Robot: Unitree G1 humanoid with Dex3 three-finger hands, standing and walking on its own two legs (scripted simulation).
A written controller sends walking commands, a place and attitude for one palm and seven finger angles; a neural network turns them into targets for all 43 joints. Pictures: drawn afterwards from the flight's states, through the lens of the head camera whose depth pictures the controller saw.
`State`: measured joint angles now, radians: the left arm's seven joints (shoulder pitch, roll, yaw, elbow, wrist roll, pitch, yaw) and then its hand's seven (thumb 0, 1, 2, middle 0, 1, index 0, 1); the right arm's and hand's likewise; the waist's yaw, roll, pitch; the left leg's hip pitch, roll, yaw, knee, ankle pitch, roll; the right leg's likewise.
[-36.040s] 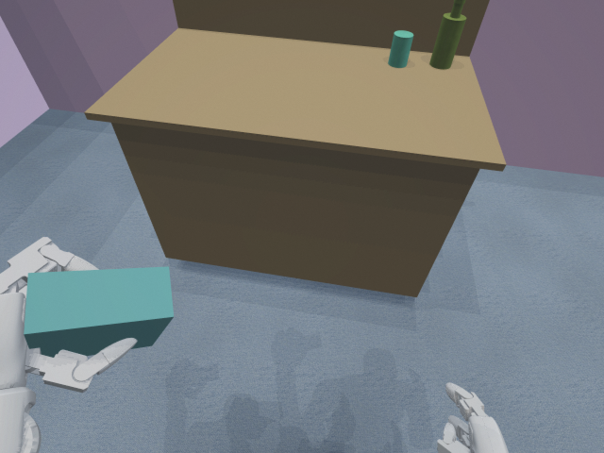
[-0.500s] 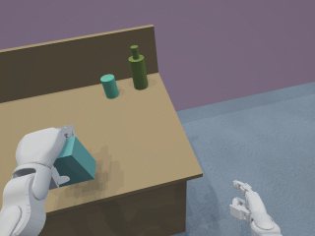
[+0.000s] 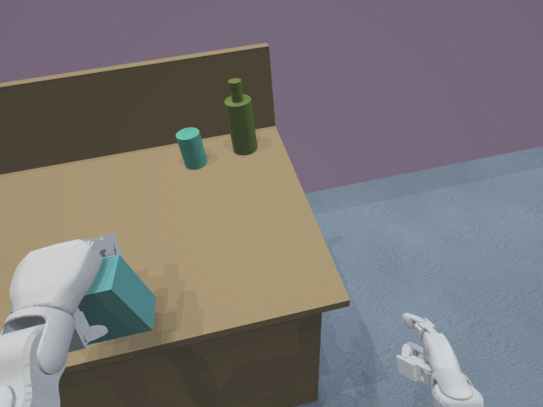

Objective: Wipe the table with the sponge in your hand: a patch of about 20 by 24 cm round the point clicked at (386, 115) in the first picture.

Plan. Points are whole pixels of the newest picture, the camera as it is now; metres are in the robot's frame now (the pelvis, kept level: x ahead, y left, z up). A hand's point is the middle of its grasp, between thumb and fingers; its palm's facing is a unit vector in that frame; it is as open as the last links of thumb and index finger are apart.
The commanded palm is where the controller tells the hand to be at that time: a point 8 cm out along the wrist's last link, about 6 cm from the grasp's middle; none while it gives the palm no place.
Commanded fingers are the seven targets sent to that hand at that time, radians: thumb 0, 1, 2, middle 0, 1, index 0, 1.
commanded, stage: bring the sponge back beside the body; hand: left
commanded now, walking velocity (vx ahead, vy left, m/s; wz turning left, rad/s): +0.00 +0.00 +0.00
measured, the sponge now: (99, 310) +0.19 +0.28 +0.09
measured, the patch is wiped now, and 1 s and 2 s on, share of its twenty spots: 1.00 1.00 1.00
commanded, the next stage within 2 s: step back with the hand held close in 0.44 s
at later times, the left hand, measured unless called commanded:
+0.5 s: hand (83, 295) +0.19 +0.28 +0.13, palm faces +0.07 -0.11 -0.99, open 9.6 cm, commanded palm +0.16 +0.28 +0.20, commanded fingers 0.00 0.10 1.30 -1.20 -1.60 -1.20 -1.60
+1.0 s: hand (82, 279) +0.20 +0.27 +0.15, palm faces +0.32 -0.83 -0.46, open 9.6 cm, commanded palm +0.14 +0.31 +0.19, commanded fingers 0.00 0.10 1.30 -1.20 -1.60 -1.20 -1.60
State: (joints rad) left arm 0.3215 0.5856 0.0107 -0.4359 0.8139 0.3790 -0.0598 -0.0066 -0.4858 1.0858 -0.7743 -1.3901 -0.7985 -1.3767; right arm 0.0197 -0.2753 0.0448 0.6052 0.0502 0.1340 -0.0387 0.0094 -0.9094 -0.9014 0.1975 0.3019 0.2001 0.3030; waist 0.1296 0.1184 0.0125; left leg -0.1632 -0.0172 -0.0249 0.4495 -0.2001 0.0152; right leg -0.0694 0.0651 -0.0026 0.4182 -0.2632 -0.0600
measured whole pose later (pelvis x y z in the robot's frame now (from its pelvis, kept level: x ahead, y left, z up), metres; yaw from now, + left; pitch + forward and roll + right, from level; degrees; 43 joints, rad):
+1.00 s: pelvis -0.02 +0.03 -0.01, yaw +1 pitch +2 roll -2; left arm 0.53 0.45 0.37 -0.57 -0.09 -0.07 0.11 -0.01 -0.49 1.08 -0.77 -1.39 -0.80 -1.38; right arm 0.25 -0.25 0.01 0.58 0.03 0.06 -0.07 0.01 -0.91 -0.90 0.20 0.30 0.20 0.30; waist -0.02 0.03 -0.02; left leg -0.43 -0.04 -0.03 0.62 -0.24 0.05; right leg -0.31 0.05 -0.01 0.57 -0.30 -0.01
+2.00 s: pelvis -0.17 +0.05 -0.02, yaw -3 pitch +1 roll -2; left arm 0.51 0.45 0.38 -0.57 -0.07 -0.12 0.10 -0.01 -0.49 1.08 -0.77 -1.39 -0.80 -1.38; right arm 0.19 -0.21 0.00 0.57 0.00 -0.05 -0.05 0.01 -0.91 -0.90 0.20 0.30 0.20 0.30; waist -0.01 -0.01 -0.01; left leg -0.49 0.00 0.02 0.50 -0.02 0.06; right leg -0.31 0.08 0.05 0.68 -0.44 0.00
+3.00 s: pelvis -0.40 +0.07 -0.02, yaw +2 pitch -3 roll -2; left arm 0.45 0.36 0.30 -0.52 -0.05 -0.08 0.10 -0.01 -0.49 1.08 -0.77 -1.40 -0.80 -1.38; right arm 0.25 -0.20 0.02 0.64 0.02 -0.06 -0.04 0.01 -0.91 -0.90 0.20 0.30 0.20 0.30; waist 0.00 0.02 -0.02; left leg -0.51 0.04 -0.03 1.06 -0.39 0.01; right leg -0.24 0.05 -0.11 0.57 -0.26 -0.08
